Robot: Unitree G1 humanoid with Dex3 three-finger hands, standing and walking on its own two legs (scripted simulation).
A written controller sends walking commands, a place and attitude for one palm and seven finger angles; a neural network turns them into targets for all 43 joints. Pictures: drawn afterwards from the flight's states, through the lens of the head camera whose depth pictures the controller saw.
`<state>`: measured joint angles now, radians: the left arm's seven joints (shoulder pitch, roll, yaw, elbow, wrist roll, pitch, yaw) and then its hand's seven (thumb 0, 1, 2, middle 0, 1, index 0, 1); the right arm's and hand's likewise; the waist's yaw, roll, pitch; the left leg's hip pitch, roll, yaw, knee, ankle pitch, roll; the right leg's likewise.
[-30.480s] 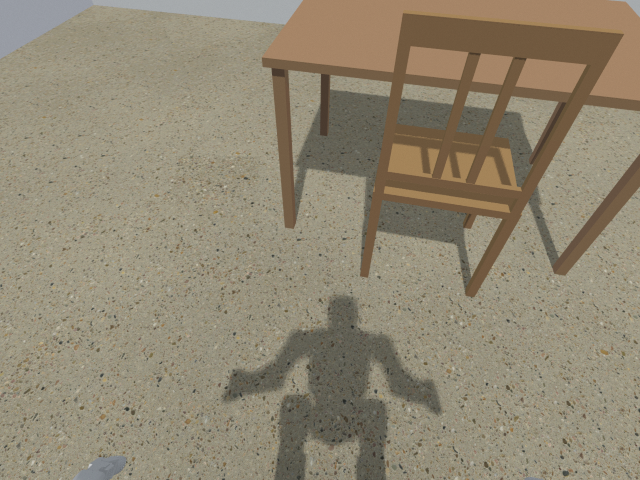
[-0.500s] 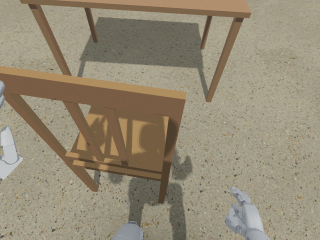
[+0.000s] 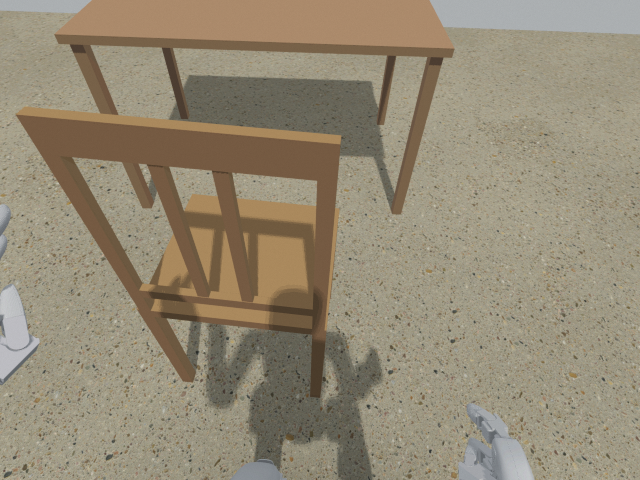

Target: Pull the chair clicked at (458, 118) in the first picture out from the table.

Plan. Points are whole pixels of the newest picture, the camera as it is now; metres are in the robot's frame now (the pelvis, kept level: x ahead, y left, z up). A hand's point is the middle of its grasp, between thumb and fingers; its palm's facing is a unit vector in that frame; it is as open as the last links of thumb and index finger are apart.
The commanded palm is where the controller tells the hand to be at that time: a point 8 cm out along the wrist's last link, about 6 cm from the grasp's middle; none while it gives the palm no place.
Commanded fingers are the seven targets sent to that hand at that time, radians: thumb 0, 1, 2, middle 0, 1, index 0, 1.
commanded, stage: stop stepping back and stand still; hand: left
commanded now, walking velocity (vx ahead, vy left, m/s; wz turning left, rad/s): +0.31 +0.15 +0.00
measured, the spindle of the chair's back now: (185, 240) +0.49 +0.28 -0.06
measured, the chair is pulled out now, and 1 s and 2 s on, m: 0.61 0.61 0.61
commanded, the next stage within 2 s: let the arm hang, fingers relaxed in 0.50 s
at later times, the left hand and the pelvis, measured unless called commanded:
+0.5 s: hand out of the picture +0.16 +0.28 +0.17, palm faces +0.46 -0.77 -0.44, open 7.4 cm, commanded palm +0.10 +0.31 +0.18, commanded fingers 0.00 0.90 0.90 -0.20 -0.30 -0.20 -0.30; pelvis -0.03 +0.01 +0.01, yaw +1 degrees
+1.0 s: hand out of the picture -0.01 +0.19 -0.16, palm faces +0.10 -0.98 -0.19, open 6.8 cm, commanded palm none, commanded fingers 0.00 0.90 0.90 -0.20 -0.30 -0.20 -0.30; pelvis -0.03 +0.00 +0.01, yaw +4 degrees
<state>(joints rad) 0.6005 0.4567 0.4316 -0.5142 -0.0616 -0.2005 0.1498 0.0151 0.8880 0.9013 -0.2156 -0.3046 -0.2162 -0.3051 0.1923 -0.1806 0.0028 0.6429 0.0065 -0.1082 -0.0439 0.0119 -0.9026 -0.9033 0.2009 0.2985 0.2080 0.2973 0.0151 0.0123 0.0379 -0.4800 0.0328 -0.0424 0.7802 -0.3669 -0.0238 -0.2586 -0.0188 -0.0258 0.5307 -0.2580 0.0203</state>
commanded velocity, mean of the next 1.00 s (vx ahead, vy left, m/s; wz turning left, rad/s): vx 0.05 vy -0.01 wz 0.00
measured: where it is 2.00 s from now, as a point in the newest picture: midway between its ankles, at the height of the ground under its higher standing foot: outside the picture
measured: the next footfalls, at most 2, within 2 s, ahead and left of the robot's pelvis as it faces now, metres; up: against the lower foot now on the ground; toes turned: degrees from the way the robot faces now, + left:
left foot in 0.12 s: +0.03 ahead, +0.12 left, +0.00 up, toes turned +2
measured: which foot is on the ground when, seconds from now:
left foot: up 0.00-0.10, down 0.12-1.00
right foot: down 0.00-1.00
